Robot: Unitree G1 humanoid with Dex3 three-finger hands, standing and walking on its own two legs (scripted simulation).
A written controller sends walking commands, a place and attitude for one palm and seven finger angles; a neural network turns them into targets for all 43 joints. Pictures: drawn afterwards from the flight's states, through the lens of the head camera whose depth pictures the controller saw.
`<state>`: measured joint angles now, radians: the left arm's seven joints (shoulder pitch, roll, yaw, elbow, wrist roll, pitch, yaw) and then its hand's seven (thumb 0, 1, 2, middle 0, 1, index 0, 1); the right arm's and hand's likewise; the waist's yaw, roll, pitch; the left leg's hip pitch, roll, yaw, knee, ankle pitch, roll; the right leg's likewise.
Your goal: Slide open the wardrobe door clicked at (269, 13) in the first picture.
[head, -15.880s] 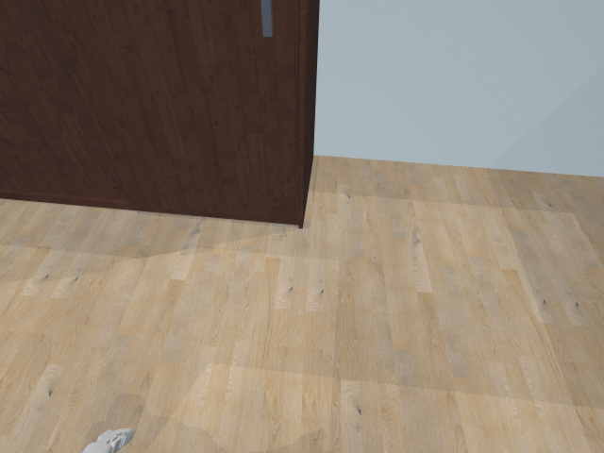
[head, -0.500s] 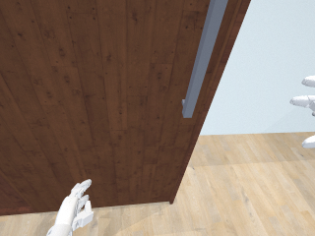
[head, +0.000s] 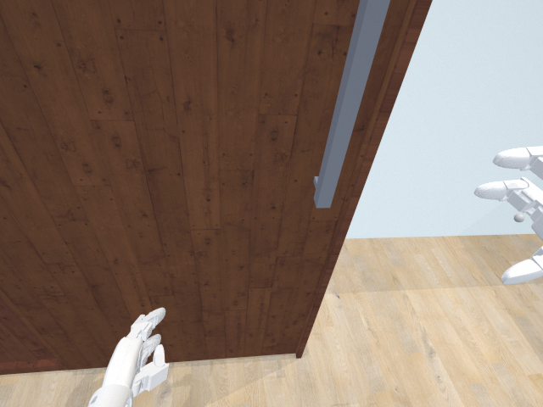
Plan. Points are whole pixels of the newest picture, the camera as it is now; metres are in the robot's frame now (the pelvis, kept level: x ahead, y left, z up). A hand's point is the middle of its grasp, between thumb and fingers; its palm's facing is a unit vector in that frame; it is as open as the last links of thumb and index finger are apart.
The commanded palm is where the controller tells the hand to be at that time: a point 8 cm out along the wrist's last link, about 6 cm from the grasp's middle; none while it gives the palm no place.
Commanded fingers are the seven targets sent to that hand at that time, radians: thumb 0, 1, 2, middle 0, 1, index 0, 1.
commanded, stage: move the hooked fingers beside the handle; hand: right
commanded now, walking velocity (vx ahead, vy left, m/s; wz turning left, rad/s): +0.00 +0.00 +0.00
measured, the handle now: (340, 110) +0.46 -0.08 +0.25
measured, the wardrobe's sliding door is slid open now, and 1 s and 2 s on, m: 0.00 0.00 0.00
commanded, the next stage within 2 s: none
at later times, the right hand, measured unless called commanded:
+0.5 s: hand (495, 181) +0.32 -0.25 +0.25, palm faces +0.02 +1.00 -0.09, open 14.0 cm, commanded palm +0.28 -0.28 +0.25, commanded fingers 0.00 0.50 -0.30 0.30 1.20 0.30 1.20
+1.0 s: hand (435, 172) +0.35 -0.20 +0.23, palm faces -0.04 +1.00 -0.06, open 14.0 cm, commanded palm +0.33 -0.24 +0.24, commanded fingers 0.00 0.50 -0.30 0.30 1.20 0.30 1.20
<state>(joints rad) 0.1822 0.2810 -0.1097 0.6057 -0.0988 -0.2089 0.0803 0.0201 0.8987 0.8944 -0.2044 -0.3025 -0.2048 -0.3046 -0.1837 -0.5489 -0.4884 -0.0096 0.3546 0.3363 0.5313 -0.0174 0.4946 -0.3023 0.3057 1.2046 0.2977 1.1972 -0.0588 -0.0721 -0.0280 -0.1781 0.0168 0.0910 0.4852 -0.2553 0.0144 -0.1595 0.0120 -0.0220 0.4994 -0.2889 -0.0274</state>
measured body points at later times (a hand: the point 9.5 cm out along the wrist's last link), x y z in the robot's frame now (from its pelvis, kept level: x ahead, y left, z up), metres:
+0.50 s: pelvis +0.00 +0.00 +0.00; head -0.03 +0.02 +0.45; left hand +0.20 +0.21 -0.06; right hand +0.31 -0.31 +0.25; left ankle +0.01 +0.11 -0.74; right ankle -0.01 -0.10 -0.74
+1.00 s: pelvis +0.00 +0.01 +0.00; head -0.02 +0.04 +0.45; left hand +0.20 +0.23 -0.07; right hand +0.35 -0.25 +0.24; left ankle +0.01 +0.11 -0.74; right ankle -0.01 -0.10 -0.74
